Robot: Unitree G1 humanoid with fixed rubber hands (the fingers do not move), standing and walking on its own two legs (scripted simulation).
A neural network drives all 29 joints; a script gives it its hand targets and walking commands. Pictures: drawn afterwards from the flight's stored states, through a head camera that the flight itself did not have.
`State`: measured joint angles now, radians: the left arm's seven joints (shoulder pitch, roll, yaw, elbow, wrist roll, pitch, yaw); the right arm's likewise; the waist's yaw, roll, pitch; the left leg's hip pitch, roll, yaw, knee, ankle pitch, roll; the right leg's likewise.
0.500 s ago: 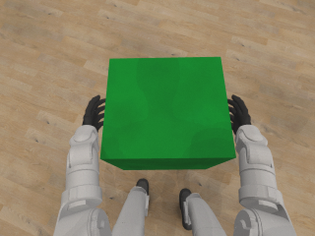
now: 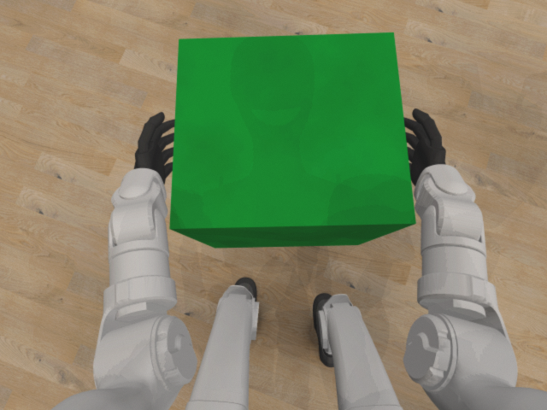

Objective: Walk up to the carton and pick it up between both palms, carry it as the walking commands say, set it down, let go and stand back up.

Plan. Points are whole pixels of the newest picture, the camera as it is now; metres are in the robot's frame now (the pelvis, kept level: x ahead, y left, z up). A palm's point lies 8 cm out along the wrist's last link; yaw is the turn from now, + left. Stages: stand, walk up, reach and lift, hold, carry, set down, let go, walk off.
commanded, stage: set down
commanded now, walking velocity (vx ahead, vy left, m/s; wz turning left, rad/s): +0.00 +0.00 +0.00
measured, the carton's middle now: (286, 162) +0.46 +0.02 -0.17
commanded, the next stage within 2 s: none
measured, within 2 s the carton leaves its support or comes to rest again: neither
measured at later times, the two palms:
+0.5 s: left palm (170, 163) +0.45 +0.22 -0.16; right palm (400, 162) +0.46 -0.17 -0.16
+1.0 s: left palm (185, 164) +0.47 +0.22 -0.25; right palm (382, 161) +0.49 -0.17 -0.25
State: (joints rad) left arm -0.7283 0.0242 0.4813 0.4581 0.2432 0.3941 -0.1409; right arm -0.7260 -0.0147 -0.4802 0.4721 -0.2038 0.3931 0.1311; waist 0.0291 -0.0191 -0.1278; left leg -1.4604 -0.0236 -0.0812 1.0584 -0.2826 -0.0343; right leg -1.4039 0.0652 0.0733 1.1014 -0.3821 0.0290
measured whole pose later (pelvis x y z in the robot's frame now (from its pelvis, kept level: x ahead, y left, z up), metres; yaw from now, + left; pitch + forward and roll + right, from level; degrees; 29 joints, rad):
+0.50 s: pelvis -0.02 +0.00 -0.07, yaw -1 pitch +48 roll -2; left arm -0.91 0.09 0.47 0.56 0.19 0.38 -0.09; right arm -0.90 -0.10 -0.45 0.57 -0.14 0.38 0.08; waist 0.04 -0.02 -0.19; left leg -1.83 -0.04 -0.09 1.35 -0.35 -0.04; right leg -1.77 0.09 0.08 1.39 -0.46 0.05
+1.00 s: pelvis -0.04 +0.01 -0.15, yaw -2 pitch +51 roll -3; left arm -1.12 0.17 0.45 0.67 0.15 0.39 -0.04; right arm -1.12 -0.20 -0.42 0.70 -0.09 0.39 0.04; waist 0.04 -0.02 -0.12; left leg -2.10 -0.07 -0.09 1.61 -0.39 -0.05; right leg -2.03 0.11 0.08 1.65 -0.50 0.07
